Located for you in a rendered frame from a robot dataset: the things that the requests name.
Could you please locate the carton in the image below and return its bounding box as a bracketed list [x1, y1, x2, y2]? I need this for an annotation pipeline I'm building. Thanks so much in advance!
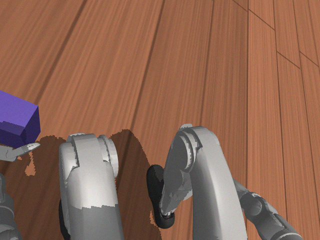
[0, 90, 41, 149]

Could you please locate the left robot foot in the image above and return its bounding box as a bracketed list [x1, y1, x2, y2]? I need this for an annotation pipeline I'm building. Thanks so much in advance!
[58, 199, 71, 240]

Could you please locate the left robot hand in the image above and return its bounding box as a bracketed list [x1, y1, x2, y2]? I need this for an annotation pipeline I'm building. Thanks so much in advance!
[0, 142, 41, 162]

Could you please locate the right robot hand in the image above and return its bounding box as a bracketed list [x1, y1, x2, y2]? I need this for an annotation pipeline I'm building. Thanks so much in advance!
[232, 178, 250, 200]

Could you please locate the right robot arm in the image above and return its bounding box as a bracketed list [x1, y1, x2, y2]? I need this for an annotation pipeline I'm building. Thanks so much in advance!
[239, 192, 304, 240]

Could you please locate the left robot arm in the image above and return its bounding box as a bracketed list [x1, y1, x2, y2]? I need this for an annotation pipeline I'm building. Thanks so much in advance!
[0, 173, 23, 240]

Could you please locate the right robot foot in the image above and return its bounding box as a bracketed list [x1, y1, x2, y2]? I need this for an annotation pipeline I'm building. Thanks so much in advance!
[146, 165, 175, 229]

